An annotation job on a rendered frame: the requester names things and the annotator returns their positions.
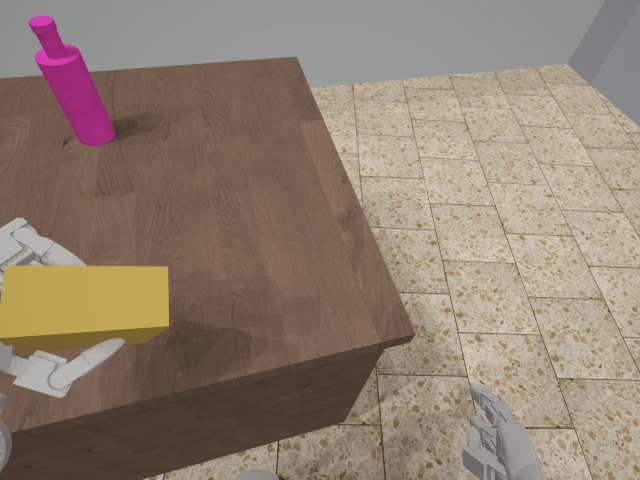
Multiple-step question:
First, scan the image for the table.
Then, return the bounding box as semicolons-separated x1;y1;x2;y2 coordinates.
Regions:
0;57;416;480

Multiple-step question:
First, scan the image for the sponge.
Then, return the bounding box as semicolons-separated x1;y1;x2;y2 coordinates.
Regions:
0;265;169;354

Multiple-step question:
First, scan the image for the left robot hand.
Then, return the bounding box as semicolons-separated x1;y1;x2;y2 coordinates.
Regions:
0;218;126;398

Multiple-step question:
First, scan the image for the right robot hand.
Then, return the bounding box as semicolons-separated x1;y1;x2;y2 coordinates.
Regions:
463;383;543;480

